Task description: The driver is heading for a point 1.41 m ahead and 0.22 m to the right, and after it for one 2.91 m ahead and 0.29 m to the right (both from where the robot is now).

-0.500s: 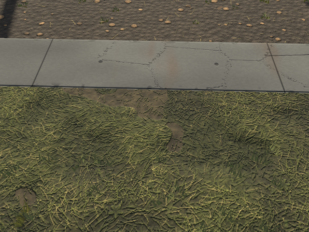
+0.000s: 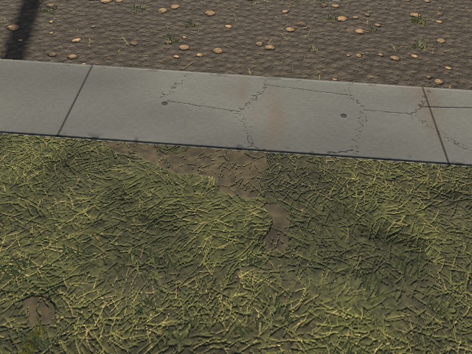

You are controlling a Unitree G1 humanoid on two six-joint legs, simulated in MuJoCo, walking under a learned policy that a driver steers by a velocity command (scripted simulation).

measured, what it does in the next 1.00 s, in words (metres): walks ahead: left foot, then right foot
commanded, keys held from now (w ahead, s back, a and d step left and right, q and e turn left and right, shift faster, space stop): w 1.00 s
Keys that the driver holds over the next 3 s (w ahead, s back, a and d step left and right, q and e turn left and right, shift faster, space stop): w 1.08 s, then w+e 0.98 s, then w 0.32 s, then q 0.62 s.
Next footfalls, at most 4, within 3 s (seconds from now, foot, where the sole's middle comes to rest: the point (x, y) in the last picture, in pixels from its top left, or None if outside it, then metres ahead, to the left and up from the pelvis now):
0.08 left None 0.08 0.12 -0.76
0.60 right None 0.47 -0.05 -0.76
1.12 left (178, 278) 0.74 0.21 -0.76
1.72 right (265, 213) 1.00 -0.07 -0.76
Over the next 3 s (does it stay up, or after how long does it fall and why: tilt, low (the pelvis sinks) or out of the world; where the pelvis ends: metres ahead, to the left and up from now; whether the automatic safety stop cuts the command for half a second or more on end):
stays up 1.33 -0.17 0.01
